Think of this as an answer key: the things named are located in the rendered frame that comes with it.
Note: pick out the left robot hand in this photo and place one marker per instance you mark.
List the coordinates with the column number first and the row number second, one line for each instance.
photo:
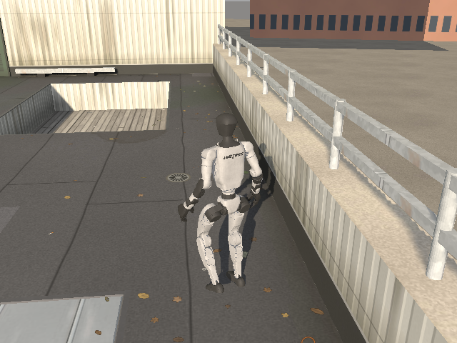
column 183, row 212

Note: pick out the robot left upper arm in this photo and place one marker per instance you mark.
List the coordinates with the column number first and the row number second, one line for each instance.
column 207, row 156

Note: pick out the robot left thigh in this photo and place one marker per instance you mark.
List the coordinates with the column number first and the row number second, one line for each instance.
column 209, row 214

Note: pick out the left robot forearm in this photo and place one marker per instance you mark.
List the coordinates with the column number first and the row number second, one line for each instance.
column 195, row 196

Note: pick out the humanoid robot torso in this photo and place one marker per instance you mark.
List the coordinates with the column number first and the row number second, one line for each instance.
column 228, row 172

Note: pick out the right robot hand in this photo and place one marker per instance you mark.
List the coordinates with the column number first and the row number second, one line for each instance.
column 256, row 196

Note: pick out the robot right upper arm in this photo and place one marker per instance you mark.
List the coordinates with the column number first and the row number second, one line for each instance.
column 250, row 155

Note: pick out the right robot forearm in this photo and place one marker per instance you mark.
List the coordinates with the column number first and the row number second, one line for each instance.
column 256, row 184

